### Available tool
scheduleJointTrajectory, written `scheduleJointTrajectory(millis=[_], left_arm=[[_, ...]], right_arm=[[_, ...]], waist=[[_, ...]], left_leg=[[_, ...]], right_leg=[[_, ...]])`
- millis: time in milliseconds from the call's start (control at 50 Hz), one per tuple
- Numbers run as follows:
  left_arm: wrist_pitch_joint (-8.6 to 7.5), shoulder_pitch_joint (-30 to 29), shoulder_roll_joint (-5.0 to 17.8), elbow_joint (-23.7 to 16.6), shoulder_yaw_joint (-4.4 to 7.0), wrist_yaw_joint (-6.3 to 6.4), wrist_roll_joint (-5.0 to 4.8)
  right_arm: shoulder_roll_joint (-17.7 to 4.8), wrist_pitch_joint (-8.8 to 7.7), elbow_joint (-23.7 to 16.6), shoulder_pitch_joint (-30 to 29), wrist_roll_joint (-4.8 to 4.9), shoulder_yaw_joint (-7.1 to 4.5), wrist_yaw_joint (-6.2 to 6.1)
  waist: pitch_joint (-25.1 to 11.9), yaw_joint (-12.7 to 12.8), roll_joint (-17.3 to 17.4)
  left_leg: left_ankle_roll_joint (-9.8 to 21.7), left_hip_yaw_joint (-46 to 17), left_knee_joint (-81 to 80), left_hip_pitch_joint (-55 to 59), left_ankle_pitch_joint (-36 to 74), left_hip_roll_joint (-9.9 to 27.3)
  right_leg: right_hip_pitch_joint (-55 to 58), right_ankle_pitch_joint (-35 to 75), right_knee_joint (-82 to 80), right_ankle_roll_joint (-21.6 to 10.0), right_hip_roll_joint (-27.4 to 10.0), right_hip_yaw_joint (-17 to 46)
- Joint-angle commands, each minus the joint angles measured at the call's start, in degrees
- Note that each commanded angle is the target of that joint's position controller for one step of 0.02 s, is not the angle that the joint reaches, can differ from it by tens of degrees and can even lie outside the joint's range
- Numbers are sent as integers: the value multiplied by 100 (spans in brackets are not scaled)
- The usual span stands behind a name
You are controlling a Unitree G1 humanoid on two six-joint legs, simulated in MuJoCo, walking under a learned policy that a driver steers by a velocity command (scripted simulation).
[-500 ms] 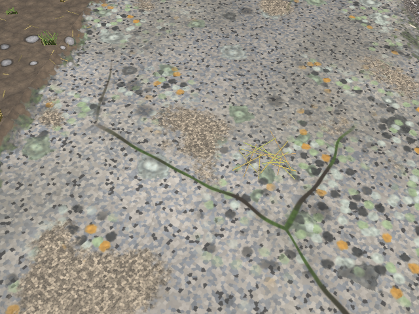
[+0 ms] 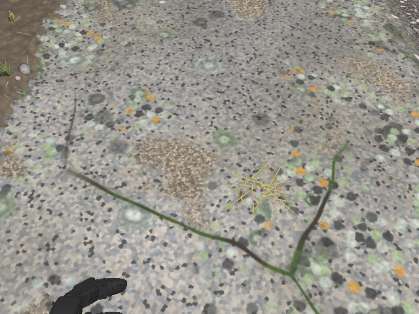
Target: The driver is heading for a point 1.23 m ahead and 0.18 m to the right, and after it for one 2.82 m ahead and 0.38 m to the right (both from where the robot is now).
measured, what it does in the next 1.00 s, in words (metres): walks ahead: right foot, then left foot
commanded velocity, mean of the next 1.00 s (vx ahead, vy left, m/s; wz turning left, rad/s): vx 0.27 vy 0.00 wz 0.00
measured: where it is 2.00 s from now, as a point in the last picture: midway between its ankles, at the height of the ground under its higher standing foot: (191, 208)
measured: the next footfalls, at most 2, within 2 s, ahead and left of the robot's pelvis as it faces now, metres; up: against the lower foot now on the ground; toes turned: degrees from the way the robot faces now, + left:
right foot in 0.04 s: +0.23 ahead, -0.09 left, +0.00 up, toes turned -2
left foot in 0.42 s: +0.23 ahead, +0.14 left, +0.00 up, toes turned -1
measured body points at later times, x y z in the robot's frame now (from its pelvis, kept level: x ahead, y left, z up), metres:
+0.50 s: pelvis +0.16 +0.01 +0.01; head +0.16 +0.03 +0.46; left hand +0.23 +0.26 -0.14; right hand +0.22 -0.24 -0.12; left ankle +0.19 +0.14 -0.73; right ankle +0.19 -0.09 -0.72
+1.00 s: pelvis +0.31 -0.02 +0.02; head +0.33 -0.03 +0.47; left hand +0.26 +0.22 -0.12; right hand +0.47 -0.27 -0.10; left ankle +0.45 +0.14 -0.67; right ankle +0.22 -0.11 -0.73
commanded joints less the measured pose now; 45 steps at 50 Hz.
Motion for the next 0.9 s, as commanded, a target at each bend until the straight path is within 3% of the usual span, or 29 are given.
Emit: scheduleJointTrajectory(millis=[20, 40, 60, 80, 100, 120, 140, 160, 180, 220, 260, 320, 380, 420, 440, 460, 480, 500, 560, 600, 640, 680, 720, 740, 760, 780, 800, 840, 900], left_arm=[[-167, 815, 793, -65, 268, 3, 37], [-160, 1814, 981, 223, 342, 59, 82], [-97, 2759, 1448, 457, 402, 141, 315], [-33, 2750, 1253, 518, 306, 127, 369], [39, 2447, 964, 487, 279, 124, 234], [61, 1606, 802, 314, 219, 138, 129], [38, 1086, 605, 269, 130, 104, 79], [-5, 850, 455, 243, 61, 91, 96], [2, 746, 503, 306, 65, 68, 181], [10, 670, 548, 422, 62, 66, 320], [24, 853, 708, 530, 96, 128, 359], [158, 1039, 886, 634, 140, 222, 238], [266, 1036, 713, 703, 74, 286, 128], [285, 1373, 483, 844, -6, 298, 135], [302, 1812, 498, 890, 40, 331, 127], [338, 1675, 600, 912, 68, 396, 114], [346, 1528, 701, 864, 117, 429, 63], [333, 1461, 606, 841, 122, 434, 40], [189, 1304, 653, 795, 212, 330, -7], [88, 1107, 534, 741, 203, 280, -50], [50, 1097, 402, 794, 178, 258, -23], [80, 1498, 414, 1006, 207, 252, -21], [150, 2220, 532, 1282, 278, 286, -40], [160, 2803, 767, 1408, 343, 323, -36], [191, 3284, 1514, 1429, 509, 346, -20], [110, 3485, 1486, 1516, 472, 300, 84], [29, 3033, 1077, 1373, 346, 277, 107], [-26, 2388, 865, 1131, 253, 195, 93], [52, 2567, 668, 1184, 171, 212, 118]], right_arm=[[-905, 61, -237, -21, -91, -171, -58], [-971, 54, -342, -325, -94, -158, 12], [-663, -23, -503, -249, -188, -50, 88], [-70, -99, -185, 958, -25, 87, 174], [-692, -180, -82, 781, 79, -62, 226], [-843, -151, -393, -18, 192, -121, 201], [-771, -91, -507, -458, 127, -134, 142], [-788, 8, -544, -564, 76, -209, 58], [-577, 109, -536, -396, 53, -188, 15], [-172, 233, -500, -202, 43, -108, -56], [-199, 284, -581, -460, -3, -90, -124], [-494, 432, -627, -821, 3, -175, -130], [-576, 488, -665, -1142, -83, -243, -135], [-737, 453, -719, -1176, -151, -259, -155], [-1180, 434, -643, -1283, -42, -372, -172], [-1125, 407, -564, -1203, 24, -423, -136], [-1111, 359, -544, -1095, 27, -447, -119], [-1206, 294, -546, -1117, 32, -493, -107], [-983, 32, -482, -918, 64, -489, -81], [-954, -14, -518, -1075, 138, -493, -67], [-1069, 14, -529, -1234, 164, -529, -45], [-1180, 67, -501, -1271, 224, -571, -23], [-973, 78, -491, -1306, 224, -522, -13], [-621, 51, -599, -1555, 177, -430, 16], [-213, -75, -856, -1667, 125, -333, 22], [-514, -181, -988, -1949, 177, -377, 30], [-768, -237, -1009, -2047, 257, -424, 81], [-773, -260, -872, -1918, 170, -442, 112], [-577, -209, -873, -2019, 106, -434, 134]], waist=[[-484, 893, 1044], [-989, 1415, 1036], [-1981, 1473, 56], [-3080, 924, -1183], [-2839, 1053, -371], [-1674, 840, -207], [-941, 600, 355], [-689, 417, 452], [-523, 235, 269], [-414, 34, -92], [-647, 108, -287], [-837, 255, -334], [-372, 218, -320], [-38, 316, 113], [13, 726, 890], [86, 524, 1224], [196, 415, 1446], [243, 381, 1710], [99, 272, 1322], [-26, 313, 1046], [-143, 384, 1054], [-205, 591, 1005], [-292, 894, 789], [-328, 1127, 90], [-420, 1203, -1471], [-282, 1266, -1389], [117, 1045, -818], [237, 738, -374], [192, 658, -324]], left_leg=[[-108, -357, 1997, -130, 7277, 1402], [-229, -294, 3193, -753, 6847, 1194], [-385, -196, 5270, -2425, 3664, 625], [-649, -690, 7293, -4082, -1776, -201], [-485, -1364, 7587, -4076, -1444, 93], [-518, -931, 7373, -4383, -1109, 437], [-574, -619, 6919, -4287, -805, 681], [-599, -568, 6475, -3935, -606, 861], [-637, -514, 6068, -3343, -425, 940], [-725, -305, 4979, -2652, -221, 910], [-748, -258, 4086, -2498, 141, 911], [-700, -231, 3321, -2218, 841, 889], [-503, -77, 2404, -1850, 1013, 755], [-254, -590, 1546, -1833, 1184, 1209], [-3, -726, 1398, -2330, -28, 1262], [126, -922, 913, -2885, -1632, 1207], [260, -1394, 403, -2942, -2372, 1455], [444, -1996, 97, -2773, -2423, 1834], [810, -2605, 124, -1793, -1236, 2393], [609, -2118, 184, -1615, -675, 2168], [490, -1490, 258, -2066, -223, 1812], [449, -1116, 483, -2624, -251, 1587], [280, -940, 1042, -3284, -415, 1392], [-2, -485, 2299, -4027, -232, 1042], [-317, 304, 4051, -5392, -471, 429], [-238, -192, 5276, -6129, -973, 599], [-86, -464, 5779, -6551, -435, 944], [-11, -379, 5638, -6377, 556, 1188], [-176, -131, 4920, -5735, 1234, 1210]], right_leg=[[1526, -52, -195, -277, 535, -218], [2927, 924, -539, -508, 199, 76], [5138, 3277, 177, -1076, -1187, 1380], [6729, 4584, 90, -2254, -2698, 3575], [5734, 3605, -353, -2042, -2344, 3327], [4601, 2794, -677, -1703, -2030, 2419], [3433, 2401, -1109, -1456, -1698, 1843], [2676, 2066, -1326, -1274, -1472, 1501], [1911, 1842, -1531, -1175, -1273, 1162], [1087, 2162, -1651, -1114, -951, 596], [1210, 2189, -1577, -1121, -947, 502], [1287, -307, -1709, -963, -994, 718], [868, -2769, -1667, -517, -759, 885], [814, -3249, -1169, -33, -413, 794], [1008, -3092, -899, 114, 94, 286], [1381, -3109, -315, 207, 297, -86], [1227, -3151, 341, 242, 432, -267], [976, -2947, 1021, 198, 440, -257], [-129, -3146, 2124, -30, -105, 362], [10, -2946, 1446, -67, -209, 317], [976, -2607, 667, 14, 8, -14], [2078, -1834, -104, 80, 257, -315], [3162, -1807, -366, 48, 190, -169], [3857, -2308, -886, -164, -580, 873], [4669, -3041, -1679, -788, -1819, 2875], [4486, -3834, -2019, -1353, -2428, 4068], [4298, -3958, -2013, -1210, -2229, 3727], [3896, -2749, -2067, -801, -1716, 2625], [3509, -805, -2152, -602, -1290, 1513]])
Velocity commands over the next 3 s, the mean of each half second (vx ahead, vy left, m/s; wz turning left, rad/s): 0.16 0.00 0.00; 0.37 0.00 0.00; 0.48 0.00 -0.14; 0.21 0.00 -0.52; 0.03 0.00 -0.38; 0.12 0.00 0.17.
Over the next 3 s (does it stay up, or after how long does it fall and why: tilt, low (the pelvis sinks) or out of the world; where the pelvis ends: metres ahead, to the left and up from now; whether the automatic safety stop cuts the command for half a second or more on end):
stays up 0.87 -0.02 0.00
